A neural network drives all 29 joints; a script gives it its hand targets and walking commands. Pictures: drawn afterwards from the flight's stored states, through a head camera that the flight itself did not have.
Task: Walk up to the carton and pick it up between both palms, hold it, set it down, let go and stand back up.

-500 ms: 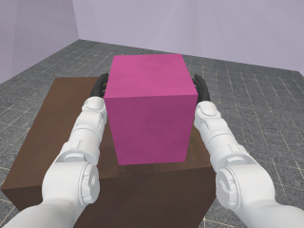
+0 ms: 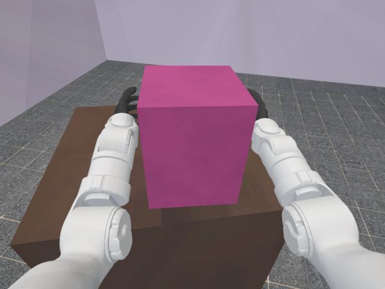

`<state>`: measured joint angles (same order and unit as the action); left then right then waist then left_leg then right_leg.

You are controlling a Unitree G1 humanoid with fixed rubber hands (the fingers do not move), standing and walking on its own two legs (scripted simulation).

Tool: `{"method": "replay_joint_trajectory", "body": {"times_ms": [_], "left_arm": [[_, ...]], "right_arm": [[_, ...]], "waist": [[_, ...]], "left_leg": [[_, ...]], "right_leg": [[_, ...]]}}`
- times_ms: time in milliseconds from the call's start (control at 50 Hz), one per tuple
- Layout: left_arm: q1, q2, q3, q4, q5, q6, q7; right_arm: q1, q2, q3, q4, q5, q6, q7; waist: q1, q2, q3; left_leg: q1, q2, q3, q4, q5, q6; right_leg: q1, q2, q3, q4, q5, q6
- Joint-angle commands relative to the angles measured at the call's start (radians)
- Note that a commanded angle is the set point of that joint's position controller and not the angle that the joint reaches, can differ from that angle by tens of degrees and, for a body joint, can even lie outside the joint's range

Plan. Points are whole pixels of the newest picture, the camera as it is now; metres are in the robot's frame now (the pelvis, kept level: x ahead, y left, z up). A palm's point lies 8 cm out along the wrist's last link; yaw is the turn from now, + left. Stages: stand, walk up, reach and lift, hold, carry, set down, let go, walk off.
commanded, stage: reach and lift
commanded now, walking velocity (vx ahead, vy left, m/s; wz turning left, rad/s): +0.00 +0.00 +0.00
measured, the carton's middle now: (191, 134) +0.41 +0.00 +0.16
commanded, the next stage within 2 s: hold in 0.82 s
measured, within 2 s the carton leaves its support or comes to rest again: neither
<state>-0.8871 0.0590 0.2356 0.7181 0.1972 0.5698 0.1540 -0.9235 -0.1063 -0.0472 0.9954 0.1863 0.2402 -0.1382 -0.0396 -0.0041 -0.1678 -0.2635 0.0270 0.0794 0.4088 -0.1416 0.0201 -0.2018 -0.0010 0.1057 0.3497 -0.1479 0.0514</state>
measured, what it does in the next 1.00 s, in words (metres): stands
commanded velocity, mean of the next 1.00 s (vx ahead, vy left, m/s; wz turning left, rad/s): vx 0.00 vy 0.00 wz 0.00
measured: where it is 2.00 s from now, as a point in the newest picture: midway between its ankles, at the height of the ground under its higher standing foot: outside the picture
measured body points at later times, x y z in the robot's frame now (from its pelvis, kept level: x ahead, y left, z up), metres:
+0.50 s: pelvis +0.00 +0.00 +0.00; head -0.07 +0.01 +0.45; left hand +0.41 +0.15 +0.22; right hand +0.41 -0.14 +0.22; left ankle +0.05 +0.10 -0.74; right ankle +0.03 -0.16 -0.74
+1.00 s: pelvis +0.00 +0.00 +0.00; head -0.07 +0.01 +0.44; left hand +0.40 +0.15 +0.23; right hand +0.41 -0.14 +0.23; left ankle +0.05 +0.10 -0.74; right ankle +0.03 -0.16 -0.74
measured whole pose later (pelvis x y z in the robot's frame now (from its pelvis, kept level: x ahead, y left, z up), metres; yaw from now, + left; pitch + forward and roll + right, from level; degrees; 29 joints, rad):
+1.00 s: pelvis +0.00 +0.00 +0.00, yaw +0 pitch +0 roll -1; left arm -0.89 0.06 0.24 0.62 0.20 0.68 0.15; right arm -1.01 -0.14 -0.03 0.98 0.23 0.36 -0.13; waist -0.04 0.00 -0.17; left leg -0.26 0.03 0.08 0.41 -0.14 0.02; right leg -0.20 0.00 0.11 0.35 -0.15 0.05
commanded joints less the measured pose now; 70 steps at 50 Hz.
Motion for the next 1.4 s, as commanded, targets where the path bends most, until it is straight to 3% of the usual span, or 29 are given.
{"method": "replay_joint_trajectory", "body": {"times_ms": [0, 720, 1180, 1380], "left_arm": [[-0.786, -0.806, -0.311, -0.315, -0.124, -0.07, -0.127], [-0.964, -0.773, -0.352, -0.393, -0.188, -0.025, -0.109], [-0.955, -0.757, -0.385, -0.474, -0.222, 0.043, -0.142], [-0.977, -0.742, -0.37, -0.468, -0.226, 0.068, -0.168]], "right_arm": [[-0.927, 0.679, 0.26, -0.431, 0.171, -0.007, 0.13], [-0.971, 0.682, 0.242, -0.38, 0.22, 0.073, 0.152], [-0.971, 0.717, 0.301, -0.508, 0.289, 0.157, 0.101], [-0.966, 0.723, 0.284, -0.502, 0.292, 0.202, 0.086]], "waist": [[0.064, 0.045, -0.37], [0.038, 0.082, -0.431], [0.01, 0.064, -0.465], [-0.009, 0.064, -0.419]], "left_leg": [[0.401, -0.019, -0.094, -0.066, 0.209, -0.07], [0.363, -0.003, -0.111, -0.074, 0.182, -0.081], [0.348, -0.032, -0.106, -0.05, 0.199, -0.072], [0.303, -0.036, -0.106, -0.069, 0.114, -0.063]], "right_leg": [[0.002, 0.092, -0.147, -0.112, 0.016, -0.044], [-0.003, 0.1, -0.138, -0.097, -0.018, -0.037], [0.06, 0.105, -0.113, -0.097, 0.077, -0.028], [0.062, 0.097, -0.098, -0.101, 0.054, -0.03]]}}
